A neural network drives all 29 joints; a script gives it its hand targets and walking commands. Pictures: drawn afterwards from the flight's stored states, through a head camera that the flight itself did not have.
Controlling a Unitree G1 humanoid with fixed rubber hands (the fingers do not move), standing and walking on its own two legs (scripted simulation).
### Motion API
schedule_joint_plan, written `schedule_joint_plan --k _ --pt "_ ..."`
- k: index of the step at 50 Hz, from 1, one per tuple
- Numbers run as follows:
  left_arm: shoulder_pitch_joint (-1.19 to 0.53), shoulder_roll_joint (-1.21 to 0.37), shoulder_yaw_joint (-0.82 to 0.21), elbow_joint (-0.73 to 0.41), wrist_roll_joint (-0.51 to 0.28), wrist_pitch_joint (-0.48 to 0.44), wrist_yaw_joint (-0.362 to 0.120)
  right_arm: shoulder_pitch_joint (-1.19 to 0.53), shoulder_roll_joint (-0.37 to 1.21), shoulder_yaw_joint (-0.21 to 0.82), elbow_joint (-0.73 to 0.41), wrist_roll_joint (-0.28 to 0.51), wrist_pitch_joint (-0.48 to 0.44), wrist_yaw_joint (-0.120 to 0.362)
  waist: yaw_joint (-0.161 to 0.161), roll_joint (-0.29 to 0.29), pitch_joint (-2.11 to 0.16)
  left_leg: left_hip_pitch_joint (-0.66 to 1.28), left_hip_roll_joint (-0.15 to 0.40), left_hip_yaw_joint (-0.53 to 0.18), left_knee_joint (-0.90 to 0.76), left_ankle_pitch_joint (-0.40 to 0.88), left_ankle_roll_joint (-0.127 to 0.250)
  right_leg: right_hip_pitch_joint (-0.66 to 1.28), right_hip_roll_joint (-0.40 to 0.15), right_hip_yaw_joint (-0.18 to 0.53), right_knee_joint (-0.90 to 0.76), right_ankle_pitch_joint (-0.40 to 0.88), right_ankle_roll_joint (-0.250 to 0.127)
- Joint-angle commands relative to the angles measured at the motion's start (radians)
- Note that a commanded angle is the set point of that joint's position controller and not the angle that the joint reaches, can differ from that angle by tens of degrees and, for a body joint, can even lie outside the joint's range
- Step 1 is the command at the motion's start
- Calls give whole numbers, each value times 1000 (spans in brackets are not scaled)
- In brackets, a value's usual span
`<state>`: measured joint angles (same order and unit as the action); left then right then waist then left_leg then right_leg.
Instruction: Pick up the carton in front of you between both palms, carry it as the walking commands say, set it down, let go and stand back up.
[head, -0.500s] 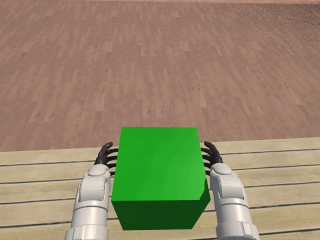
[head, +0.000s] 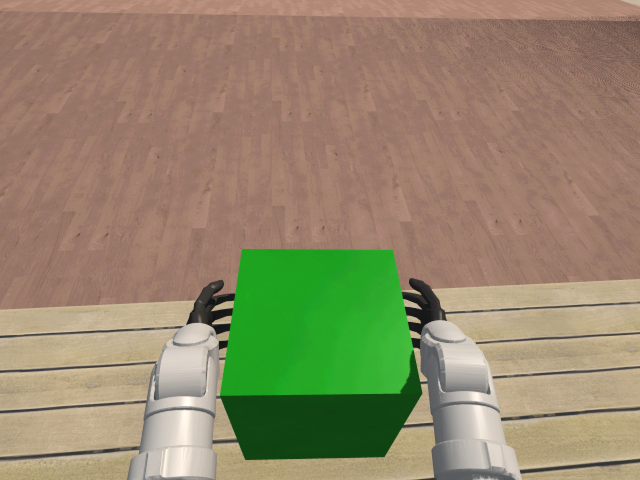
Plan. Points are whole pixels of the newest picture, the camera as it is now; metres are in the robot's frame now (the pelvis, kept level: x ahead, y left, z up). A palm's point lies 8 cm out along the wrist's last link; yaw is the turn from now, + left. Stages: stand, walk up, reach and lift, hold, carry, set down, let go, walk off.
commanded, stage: hold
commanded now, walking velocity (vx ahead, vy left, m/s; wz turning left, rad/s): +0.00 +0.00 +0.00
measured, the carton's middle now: (316, 358) +0.30 +0.00 -0.03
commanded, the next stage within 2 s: carry in 0.60 s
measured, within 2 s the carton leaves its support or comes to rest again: neither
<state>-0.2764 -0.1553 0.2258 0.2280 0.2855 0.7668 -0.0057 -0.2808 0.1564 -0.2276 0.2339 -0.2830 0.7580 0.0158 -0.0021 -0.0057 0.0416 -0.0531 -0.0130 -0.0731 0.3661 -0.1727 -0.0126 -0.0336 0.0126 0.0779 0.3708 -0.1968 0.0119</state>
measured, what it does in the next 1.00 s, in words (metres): walks ahead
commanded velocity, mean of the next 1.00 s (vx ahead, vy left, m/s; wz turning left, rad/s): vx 0.22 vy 0.00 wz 0.00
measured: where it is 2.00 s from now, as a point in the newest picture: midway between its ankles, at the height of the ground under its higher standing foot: (328, 376)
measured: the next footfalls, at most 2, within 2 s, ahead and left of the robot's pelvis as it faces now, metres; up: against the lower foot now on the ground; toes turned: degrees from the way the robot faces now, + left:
left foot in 1.06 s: +0.22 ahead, +0.08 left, +0.00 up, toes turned +8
right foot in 1.44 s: +0.51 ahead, -0.16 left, +0.00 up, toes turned -15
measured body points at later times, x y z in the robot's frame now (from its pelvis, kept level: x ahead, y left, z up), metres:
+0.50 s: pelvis +0.01 +0.00 +0.00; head -0.03 +0.00 +0.45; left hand +0.31 +0.15 +0.04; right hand +0.31 -0.15 +0.04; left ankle +0.03 +0.13 -0.74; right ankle +0.02 -0.13 -0.74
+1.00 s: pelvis +0.11 -0.02 +0.00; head +0.09 -0.02 +0.45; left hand +0.39 +0.13 +0.07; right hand +0.39 -0.18 +0.07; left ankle +0.13 +0.09 -0.72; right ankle +0.02 -0.13 -0.75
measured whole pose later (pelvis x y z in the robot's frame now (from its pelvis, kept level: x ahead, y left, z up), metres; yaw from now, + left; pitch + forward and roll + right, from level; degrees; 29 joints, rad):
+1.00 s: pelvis +0.11 -0.02 +0.00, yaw +0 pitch +5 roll +2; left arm -0.16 -0.13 0.09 -0.21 0.13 1.10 0.09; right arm -0.17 0.11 -0.12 -0.20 -0.10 1.10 -0.07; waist 0.00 -0.03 -0.17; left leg -0.42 0.01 0.13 0.62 -0.40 -0.01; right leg -0.15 -0.05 -0.02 0.40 -0.34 0.00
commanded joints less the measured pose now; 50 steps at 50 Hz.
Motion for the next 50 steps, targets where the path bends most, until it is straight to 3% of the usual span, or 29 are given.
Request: schedule_joint_plan --k 1,11,29,30,32,33,34,36,37,39,40,41,42,43,44,45,46,48,50 --pt "-523 -914 -533 -37 -259 -43 -236 -501 908 522 -20 245 -37 230 -2 4 -216 64 -81 13 -51 34 6 -32 75 -14 -71 45 -11" --pt "-517 -925 -522 -16 -252 -41 -234 -505 898 509 -5 236 -39 237 -2 11 -224 78 -77 11 -57 66 1 -26 80 -19 -70 67 -14" --pt "-435 -901 -541 -81 -265 -33 -227 -420 894 533 -68 253 -28 225 1 3 -237 101 -83 9 -58 171 1 9 80 -10 -75 178 -3" --pt "-473 -908 -564 -75 -281 -28 -228 -466 898 557 -77 271 -26 224 0 35 -268 -19 101 30 29 37 14 -107 -106 -16 13 62 -11" --pt "-485 -911 -594 -105 -310 -25 -226 -454 914 583 -95 292 -17 216 2 32 -258 -119 101 -20 -30 -443 23 -209 -80 12 -9 -394 -19" --pt "-512 -913 -614 -129 -324 -23 -224 -473 916 605 -118 306 -13 212 -2 36 -225 -152 109 -39 -45 -569 34 -273 -68 9 0 -503 -18" --pt "-521 -917 -638 -155 -340 -16 -220 -484 917 627 -146 320 -6 206 -3 49 -211 -148 128 -61 -53 -558 46 -311 -58 -6 37 -460 -15" --pt "-517 -912 -690 -211 -380 11 -211 -455 909 671 -203 347 23 189 -8 100 -284 -104 180 -133 -82 -436 79 -303 -20 -98 178 -235 -4" --pt "-511 -902 -719 -239 -400 31 -208 -432 900 692 -232 357 44 179 -9 128 -320 -89 206 -169 -94 -422 103 -304 -1 -137 194 -195 -2" --pt "-510 -884 -763 -290 -440 83 -202 -437 874 735 -301 383 100 162 -5 141 -327 -153 211 -156 -81 -493 117 -259 -6 -151 116 -243 -13" --pt "-517 -875 -776 -316 -457 112 -198 -459 854 753 -338 401 130 157 -1 117 -309 -228 183 -96 -40 -500 96 -201 -24 -127 62 -263 -21" --pt "-505 -857 -781 -327 -469 145 -191 -460 841 772 -358 421 163 153 6 17 -281 -322 123 4 78 -441 56 -139 -94 -22 -23 -321 -43" --pt "-472 -828 -779 -335 -471 177 -182 -459 828 787 -378 441 198 149 18 -177 -275 -471 56 123 310 -346 13 -33 -232 205 -118 -374 -100" --pt "-431 -806 -771 -340 -470 208 -172 -462 825 805 -395 467 231 148 26 -278 -234 -655 27 179 405 -342 -5 71 -337 381 -155 -269 -167" --pt "-411 -795 -773 -375 -473 234 -161 -480 827 830 -420 502 259 150 33 -250 -208 -733 46 159 407 -388 7 112 -369 423 -155 -101 -218" --pt "-417 -799 -781 -425 -486 259 -152 -484 841 847 -439 537 281 152 34 -185 -231 -735 58 149 397 -377 14 141 -362 373 -134 15 -225" --pt "-427 -805 -793 -477 -503 281 -146 -472 849 855 -460 562 298 152 33 -136 -275 -692 53 161 358 -331 16 155 -341 295 -115 85 -208" --pt "-407 -820 -821 -552 -537 321 -140 -408 863 865 -502 583 331 148 32 -150 -334 -575 16 213 263 -224 8 138 -281 146 -90 154 -161" --pt "-356 -837 -835 -597 -554 358 -144 -350 864 856 -548 574 361 140 28 -166 -352 -424 -7 265 140 -146 2 66 -240 43 -58 136 -138"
